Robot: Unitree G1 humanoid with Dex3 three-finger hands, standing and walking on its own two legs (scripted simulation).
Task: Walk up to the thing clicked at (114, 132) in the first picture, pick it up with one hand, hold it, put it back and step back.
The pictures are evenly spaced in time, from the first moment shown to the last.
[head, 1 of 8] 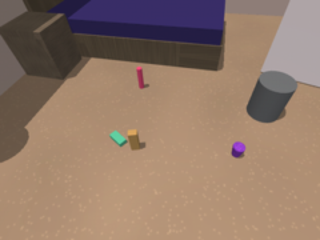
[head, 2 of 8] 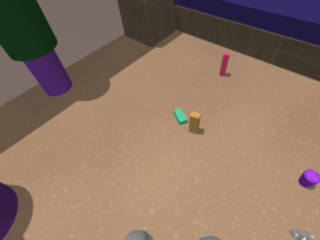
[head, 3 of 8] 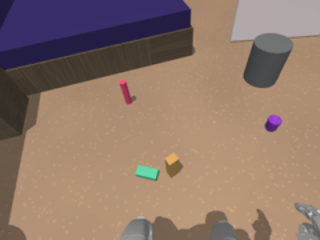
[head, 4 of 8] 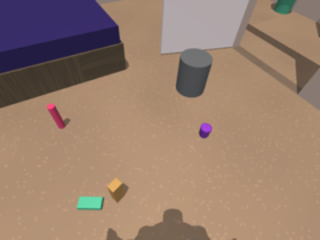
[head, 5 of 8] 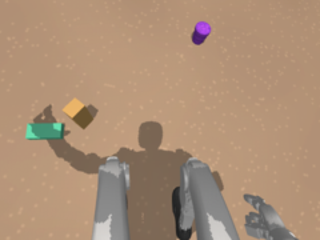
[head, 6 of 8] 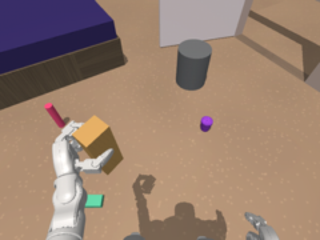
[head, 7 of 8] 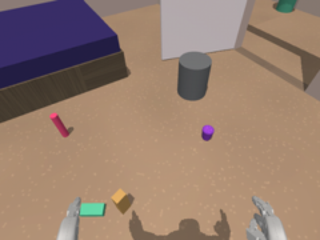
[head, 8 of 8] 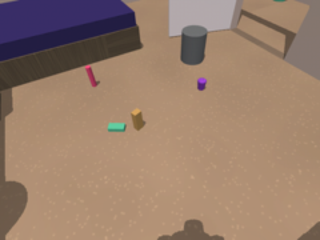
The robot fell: no
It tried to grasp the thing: yes
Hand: left
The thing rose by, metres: 0.00
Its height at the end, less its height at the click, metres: +0.00
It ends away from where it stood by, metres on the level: 0.00
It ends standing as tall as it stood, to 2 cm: yes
